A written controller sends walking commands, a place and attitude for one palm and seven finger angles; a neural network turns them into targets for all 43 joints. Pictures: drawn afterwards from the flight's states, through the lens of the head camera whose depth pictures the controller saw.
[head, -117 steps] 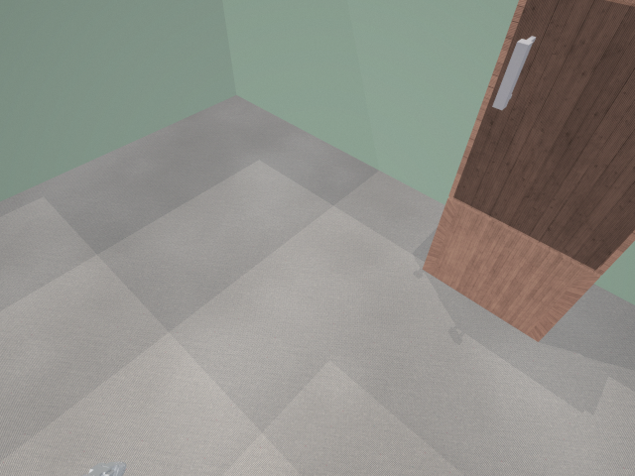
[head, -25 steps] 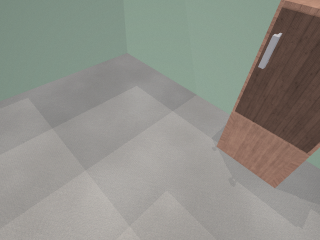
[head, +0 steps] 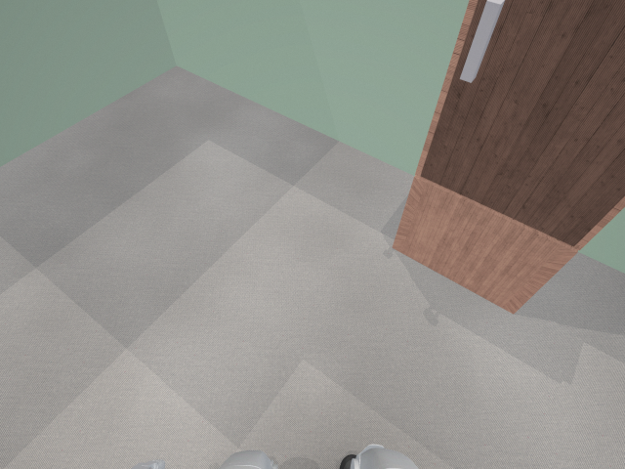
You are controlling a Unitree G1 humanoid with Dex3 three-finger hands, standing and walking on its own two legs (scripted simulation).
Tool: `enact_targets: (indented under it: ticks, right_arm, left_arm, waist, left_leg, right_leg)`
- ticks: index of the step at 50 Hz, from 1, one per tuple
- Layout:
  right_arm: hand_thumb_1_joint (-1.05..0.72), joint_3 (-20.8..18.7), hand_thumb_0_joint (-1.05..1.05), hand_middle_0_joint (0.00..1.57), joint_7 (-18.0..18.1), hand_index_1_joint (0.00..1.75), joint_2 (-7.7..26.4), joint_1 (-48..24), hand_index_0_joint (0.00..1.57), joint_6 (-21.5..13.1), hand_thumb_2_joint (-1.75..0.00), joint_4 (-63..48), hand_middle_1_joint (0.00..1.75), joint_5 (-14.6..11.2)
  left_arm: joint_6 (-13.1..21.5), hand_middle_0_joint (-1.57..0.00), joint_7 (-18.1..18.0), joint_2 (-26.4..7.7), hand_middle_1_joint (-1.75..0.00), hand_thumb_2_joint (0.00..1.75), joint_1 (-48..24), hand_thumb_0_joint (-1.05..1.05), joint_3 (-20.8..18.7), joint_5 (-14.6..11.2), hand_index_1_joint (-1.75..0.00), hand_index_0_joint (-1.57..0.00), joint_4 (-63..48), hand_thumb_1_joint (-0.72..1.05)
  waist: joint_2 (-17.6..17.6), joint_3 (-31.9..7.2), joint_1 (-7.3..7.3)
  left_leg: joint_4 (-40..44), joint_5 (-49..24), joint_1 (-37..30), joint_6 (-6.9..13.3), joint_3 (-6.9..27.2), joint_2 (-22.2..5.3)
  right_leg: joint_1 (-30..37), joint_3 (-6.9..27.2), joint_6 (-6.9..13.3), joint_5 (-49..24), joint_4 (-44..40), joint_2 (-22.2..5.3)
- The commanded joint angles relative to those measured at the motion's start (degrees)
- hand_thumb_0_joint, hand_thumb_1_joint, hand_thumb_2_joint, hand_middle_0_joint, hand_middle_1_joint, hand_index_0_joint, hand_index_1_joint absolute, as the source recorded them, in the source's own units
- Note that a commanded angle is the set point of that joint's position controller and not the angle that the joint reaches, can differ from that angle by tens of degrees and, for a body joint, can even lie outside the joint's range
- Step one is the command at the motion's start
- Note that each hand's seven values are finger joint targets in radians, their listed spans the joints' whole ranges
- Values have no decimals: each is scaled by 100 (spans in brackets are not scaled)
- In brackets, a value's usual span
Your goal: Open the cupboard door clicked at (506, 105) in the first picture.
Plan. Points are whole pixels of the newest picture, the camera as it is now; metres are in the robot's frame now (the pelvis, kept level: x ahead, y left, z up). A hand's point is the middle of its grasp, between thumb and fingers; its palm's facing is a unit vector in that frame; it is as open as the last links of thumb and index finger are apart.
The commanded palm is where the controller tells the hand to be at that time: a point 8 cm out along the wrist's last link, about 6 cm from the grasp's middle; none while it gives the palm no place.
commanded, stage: turn to face it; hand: left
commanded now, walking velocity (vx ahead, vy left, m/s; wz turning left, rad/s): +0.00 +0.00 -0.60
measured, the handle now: (484, 37) +0.86 -0.29 +0.10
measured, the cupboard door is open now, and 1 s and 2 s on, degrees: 0 0 0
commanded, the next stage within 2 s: take the last steps up to it in 0.86 s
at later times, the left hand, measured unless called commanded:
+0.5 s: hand (166, 449) +0.16 +0.22 -0.14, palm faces -0.24 -0.95 -0.22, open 7.4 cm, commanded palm none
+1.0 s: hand (236, 424) +0.19 +0.13 -0.15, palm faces -0.46 -0.87 -0.20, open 7.4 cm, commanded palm none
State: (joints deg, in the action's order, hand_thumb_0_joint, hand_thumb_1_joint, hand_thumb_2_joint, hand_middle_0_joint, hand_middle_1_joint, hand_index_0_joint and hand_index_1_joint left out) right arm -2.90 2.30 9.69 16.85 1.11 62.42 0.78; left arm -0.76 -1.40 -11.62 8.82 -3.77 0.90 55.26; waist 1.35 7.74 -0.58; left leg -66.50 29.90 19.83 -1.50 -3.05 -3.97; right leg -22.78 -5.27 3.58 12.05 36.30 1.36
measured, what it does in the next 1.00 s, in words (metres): steps on the spot, turning right: left foot, then right foot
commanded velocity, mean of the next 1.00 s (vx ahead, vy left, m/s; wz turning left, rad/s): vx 0.02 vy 0.00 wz -0.42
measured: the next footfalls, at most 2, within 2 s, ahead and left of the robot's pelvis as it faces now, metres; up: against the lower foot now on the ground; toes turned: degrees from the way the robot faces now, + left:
left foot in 0.20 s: +0.09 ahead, +0.14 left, +0.00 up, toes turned -3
right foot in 0.62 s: +0.03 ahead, -0.11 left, +0.00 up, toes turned -28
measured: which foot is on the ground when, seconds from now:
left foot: up 0.00-0.18, down 0.20-0.62, up 0.64-1.00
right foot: down 0.00-0.22, up 0.24-0.60, down 0.62-1.00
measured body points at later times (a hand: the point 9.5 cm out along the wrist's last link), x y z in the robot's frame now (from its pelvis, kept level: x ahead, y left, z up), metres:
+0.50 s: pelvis +0.03 +0.03 +0.02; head +0.07 +0.04 +0.47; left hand +0.17 +0.27 -0.13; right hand +0.04 -0.22 -0.11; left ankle +0.05 +0.15 -0.72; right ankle -0.01 -0.10 -0.65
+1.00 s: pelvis +0.03 +0.01 +0.02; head +0.05 +0.00 +0.47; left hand +0.22 +0.17 -0.13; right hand -0.04 -0.24 -0.13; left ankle +0.09 +0.12 -0.69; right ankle -0.01 -0.10 -0.72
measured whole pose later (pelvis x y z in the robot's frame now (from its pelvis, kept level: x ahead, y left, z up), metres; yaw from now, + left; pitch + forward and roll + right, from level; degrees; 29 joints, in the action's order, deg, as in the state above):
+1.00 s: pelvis +0.03 +0.01 +0.02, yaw -30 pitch +0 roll +0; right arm -2.8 1.4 11.4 11.2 2.2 55.9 1.0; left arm -2.3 -0.6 -10.4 10.4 -2.8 1.3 54.2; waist -0.2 2.3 0.1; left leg -44.3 22.7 20.8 -3.5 -3.2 -3.6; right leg -15.5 1.1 1.6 13.8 29.6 2.2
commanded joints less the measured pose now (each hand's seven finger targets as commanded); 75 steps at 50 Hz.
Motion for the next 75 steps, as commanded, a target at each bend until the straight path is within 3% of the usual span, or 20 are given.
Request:
enact_targets:
  ticks: [1, 9, 11, 12, 14, 17, 24, 29, 30, 31, 32, 38, 50, 51, 53, 54, 59, 69, 74, 75]
  right_arm:
    - [-90, -49, 0, 20, -47, 30, 376, 262, 20, 9, -90, -593, 30, 31]
    - [-90, -91, 0, 20, -25, 30, 681, 258, 20, -159, -90, -1041, 30, -45]
    - [-90, -260, 0, 20, 6, 30, 1562, 94, 20, -214, -90, -1304, 30, 72]
    - [-90, -260, 0, 20, -6, 30, 1541, -256, 20, -201, -90, -1382, 30, 62]
    - [-90, -152, 0, 20, 6, 30, 1210, -912, 20, -260, -90, -1630, 30, 73]
    - [-90, -131, 0, 20, 6, 30, 1033, -766, 20, -276, -90, -1583, 30, 63]
    - [-90, -296, 0, 20, -57, 30, 1241, -58, 20, -194, -90, -1244, 30, 81]
    - [-90, -369, 0, 20, -124, 30, 1379, -112, 20, -138, -90, -1112, 30, 55]
    - [-90, -345, 0, 20, -156, 30, 1275, -88, 20, -130, -90, -1137, 30, 4]
    - [-90, -196, 0, 20, -195, 30, 751, -115, 20, -117, -90, -1354, 30, -23]
    - [-90, -137, 0, 20, -113, 30, 734, -456, 20, -55, -90, -1491, 30, -25]
    - [-90, -118, 0, 20, -90, 30, 703, -225, 20, 68, -90, -949, 30, 31]
    - [-90, -16, 0, 20, -49, 30, 513, 192, 20, -63, -90, -788, 30, 10]
    - [-90, -10, 0, 20, -47, 30, 597, 425, 20, -117, -90, -708, 30, 25]
    - [-90, -170, 0, 20, -47, 30, 1502, 740, 20, -158, -90, -785, 30, 140]
    - [-90, -183, 0, 20, -12, 30, 1505, 696, 20, -199, -90, -754, 30, 152]
    - [-90, -5, 0, 20, -7, 30, 769, 401, 20, -420, -90, -679, 30, 78]
    - [-90, -76, 0, 20, -49, 30, 660, 1366, 20, -425, -90, 58, 30, 121]
    - [-90, -78, 0, 20, -80, 30, 581, 1130, 20, -385, -90, 181, 30, 90]
    - [-90, -46, 0, 20, -117, 30, 436, 1120, 20, -411, -90, 148, 30, 33]
  left_arm:
    - [-36, -20, -27, -998, -30, 90, 97, 0, -206, 91, -30, -20, -423, 90]
    - [-134, -20, 106, -1099, -30, 90, -86, 0, -259, 46, -30, -20, -782, 90]
    - [-160, -20, 218, -554, -30, 90, -83, 0, -164, -30, -30, -20, -1088, 90]
    - [-195, -20, 206, -819, -30, 90, -207, 0, -239, 89, -30, -20, -1062, 90]
    - [-188, -20, 296, -840, -30, 90, 152, 0, -349, 109, -30, -20, -904, 90]
    - [-243, -20, 325, -584, -30, 90, 329, 0, -275, 68, -30, -20, -836, 90]
    - [-228, -20, 342, -432, -30, 90, -246, 0, -182, 42, -30, -20, -981, 90]
    - [-56, -20, 289, -545, -30, 90, 227, 0, -172, 35, -30, -20, -749, 90]
    - [31, -20, 247, -849, -30, 90, 744, 0, -224, 52, -30, -20, -574, 90]
    - [122, -20, 142, -1580, -30, 90, 1135, 0, -354, 96, -30, -20, -427, 90]
    - [78, -20, 81, -1674, -30, 90, 1391, 0, -347, -21, -30, -20, -325, 90]
    - [33, -20, -9, -993, -30, 90, 221, 0, -184, 29, -30, -20, -535, 90]
    - [-63, -20, 29, -1012, -30, 90, 101, 0, -197, 16, -30, -20, -423, 90]
    - [-85, -20, 61, -846, -30, 90, 101, 0, -157, -2, -30, -20, -436, 90]
    - [-82, -20, 152, -314, -30, 90, 153, 0, -53, 14, -30, -20, -634, 90]
    - [-94, -20, 168, -530, -30, 90, -147, 0, -138, 105, -30, -20, -677, 90]
    - [34, -20, 326, -316, -30, 90, 397, 0, -116, 103, -30, -20, -159, 90]
    - [116, -20, 326, -22, -30, 90, -406, 0, 47, 70, -30, -20, -108, 90]
    - [262, -20, 276, -107, -30, 90, 531, 0, -29, 63, -30, -20, 349, 90]
    - [334, -20, 232, -410, -30, 90, 1185, 0, -97, 78, -30, -20, 571, 90]
  waist:
    - [-607, -895, -22]
    - [-856, -1084, -242]
    - [1673, -710, -261]
    - [1584, -504, -229]
    - [546, -390, 200]
    - [739, -694, 152]
    - [987, -756, -248]
    - [1005, -1148, -2]
    - [345, -1448, 251]
    - [-1650, -1595, 421]
    - [-1525, -1675, 554]
    - [-933, -1111, 4]
    - [-922, -921, -139]
    - [-649, -876, -203]
    - [1777, -426, -340]
    - [1651, -179, -430]
    - [535, -377, -34]
    - [773, -94, -352]
    - [476, -467, 145]
    - [-39, -828, 436]
  left_leg:
    - [859, -233, -4, -77, 67, -130]
    - [3753, -1243, -1302, -66, -118, 163]
    - [5524, -616, -1612, 726, 2329, -1998]
    - [5661, -818, -780, 1010, 2491, -2499]
    - [5304, -1770, -543, 976, 1430, -1897]
    - [4826, -3337, -1162, 758, 186, -1358]
    - [4518, -4216, -1779, 870, -330, -1623]
    - [3501, -4312, -1492, 442, -712, -1550]
    - [2542, -3743, -878, 126, -944, -1370]
    - [1221, -424, 1082, -234, -1121, -596]
    - [462, 798, 1338, -269, -279, -336]
    - [299, -660, 947, -326, 133, -263]
    - [3507, -1358, -884, -113, -146, 113]
    - [4130, -1328, -1492, -52, -76, 18]
    - [5850, 1152, -1430, 746, 2699, -2040]
    - [6250, 1500, -941, 921, 3186, -2284]
    - [5803, -697, -1165, 660, 1052, -1173]
    - [5654, -1781, -1486, 968, 603, -1384]
    - [4501, -1753, -712, 598, 157, -986]
    - [3516, -1705, 79, 400, -195, -726]
  right_leg:
    - [-109, 2069, 751, 141, -2021, -1509]
    - [-469, 2281, 292, 185, -1367, -922]
    - [-1849, 873, -418, 1642, 987, 323]
    - [-1620, 872, -539, 1858, 2254, -21]
    - [-1440, 824, -625, 1273, 3335, -146]
    - [-1384, 605, -779, 869, 3518, -265]
    - [-782, 60, -758, 1272, 1506, -434]
    - [735, -184, -460, 326, -653, -177]
    - [1818, 216, -313, -737, -1336, -511]
    - [3154, 2184, 262, -3129, -1477, -2066]
    - [2784, 2362, 787, -4822, -1196, -2559]
    - [1452, 1495, 589, -2689, -1460, -1499]
    - [539, 2047, 435, -124, -1591, -1161]
    - [11, 1877, 225, 1026, -1439, -857]
    - [-1325, 366, -334, 2136, 999, 286]
    - [-1509, 762, -350, 1955, 1982, 8]
    - [-1260, 595, -452, 439, 2814, -302]
    - [-732, -12, -496, 672, 531, -626]
    - [1393, -327, -329, 54, -1012, -294]
    - [2684, 256, -108, 246, -1256, -779]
